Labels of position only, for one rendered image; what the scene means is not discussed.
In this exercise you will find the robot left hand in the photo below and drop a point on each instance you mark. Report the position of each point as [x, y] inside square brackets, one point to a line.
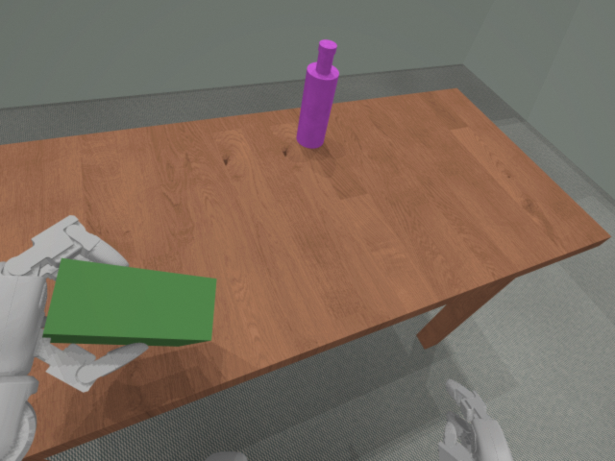
[23, 296]

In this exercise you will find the table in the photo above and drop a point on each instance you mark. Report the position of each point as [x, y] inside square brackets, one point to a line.
[412, 202]

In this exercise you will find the left robot forearm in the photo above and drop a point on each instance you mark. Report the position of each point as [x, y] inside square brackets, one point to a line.
[18, 419]

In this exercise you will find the sponge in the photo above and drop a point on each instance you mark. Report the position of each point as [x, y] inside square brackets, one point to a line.
[97, 303]

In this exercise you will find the robot right hand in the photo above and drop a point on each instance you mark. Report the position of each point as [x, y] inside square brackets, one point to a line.
[482, 440]

